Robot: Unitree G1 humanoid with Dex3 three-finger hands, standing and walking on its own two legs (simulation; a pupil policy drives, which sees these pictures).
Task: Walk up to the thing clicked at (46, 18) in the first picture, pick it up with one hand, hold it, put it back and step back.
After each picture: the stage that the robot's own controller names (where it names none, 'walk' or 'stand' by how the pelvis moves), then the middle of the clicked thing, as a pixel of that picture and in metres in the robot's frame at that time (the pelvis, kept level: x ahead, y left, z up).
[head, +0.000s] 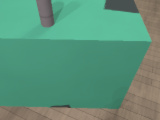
stand; (43, 1) +0.74 +0.20 +0.12
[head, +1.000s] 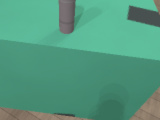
walk; (67, 5) +0.65 +0.09 +0.13
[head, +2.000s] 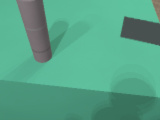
stand; (37, 31) +0.46 +0.18 +0.14
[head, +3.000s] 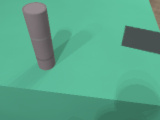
stand; (41, 40) +0.46 +0.17 +0.12
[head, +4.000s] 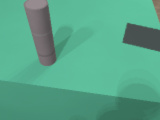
stand; (43, 36) +0.47 +0.16 +0.12
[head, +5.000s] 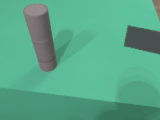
stand; (43, 42) +0.45 +0.16 +0.11
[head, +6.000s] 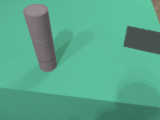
stand; (43, 42) +0.45 +0.16 +0.11
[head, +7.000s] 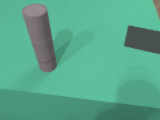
rise first; (42, 42) +0.45 +0.16 +0.11
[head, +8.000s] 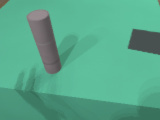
rise first; (46, 45) +0.45 +0.18 +0.12
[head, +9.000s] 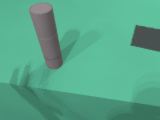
go down; (48, 40) +0.46 +0.17 +0.12
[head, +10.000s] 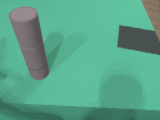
go down; (33, 48) +0.41 +0.16 +0.13
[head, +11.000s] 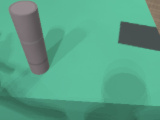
close in; (33, 43) +0.43 +0.16 +0.13
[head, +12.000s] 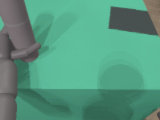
close; (19, 27) +0.46 +0.18 +0.16
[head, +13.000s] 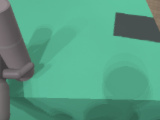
lift; (12, 47) +0.39 +0.20 +0.16
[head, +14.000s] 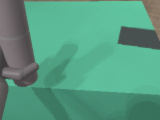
lift; (16, 43) +0.31 +0.18 +0.26
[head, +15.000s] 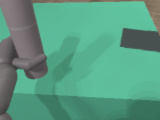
hold; (26, 35) +0.35 +0.16 +0.26
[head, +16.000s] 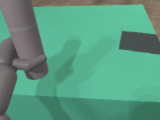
hold; (26, 36) +0.34 +0.16 +0.26
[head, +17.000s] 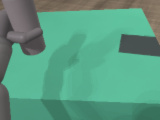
crouch; (20, 7) +0.37 +0.15 +0.34
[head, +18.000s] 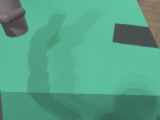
crouch; out of the picture +0.46 +0.21 +0.32
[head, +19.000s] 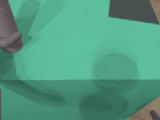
lower; out of the picture +0.49 +0.21 +0.17
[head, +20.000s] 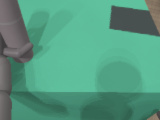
lower; (12, 26) +0.46 +0.19 +0.16
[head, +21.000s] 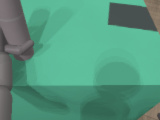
lower; (13, 23) +0.47 +0.19 +0.16
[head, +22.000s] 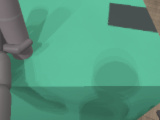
lower; (11, 22) +0.47 +0.19 +0.16
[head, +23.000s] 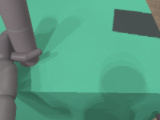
open; (21, 32) +0.44 +0.18 +0.16
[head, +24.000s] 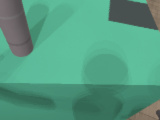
rise; (12, 19) +0.46 +0.18 +0.16
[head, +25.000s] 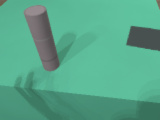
sink last; (44, 42) +0.46 +0.18 +0.14
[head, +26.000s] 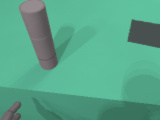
stand; (42, 39) +0.44 +0.17 +0.12
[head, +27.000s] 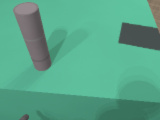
stand; (35, 41) +0.45 +0.19 +0.12
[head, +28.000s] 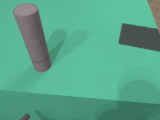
stand; (35, 42) +0.44 +0.19 +0.12
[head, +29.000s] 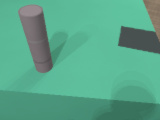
walk; (38, 43) +0.45 +0.18 +0.12
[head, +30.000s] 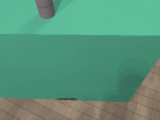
walk; out of the picture +0.66 +0.17 +0.15
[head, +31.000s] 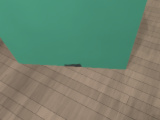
walk; out of the picture +1.04 +0.18 +0.13
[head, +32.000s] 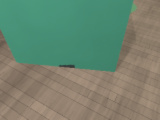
stand; out of the picture +1.20 +0.19 +0.13
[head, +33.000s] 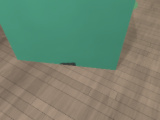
stand; out of the picture +1.20 +0.17 +0.11
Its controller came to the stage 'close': yes
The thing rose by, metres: 0.23
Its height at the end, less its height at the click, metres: +0.00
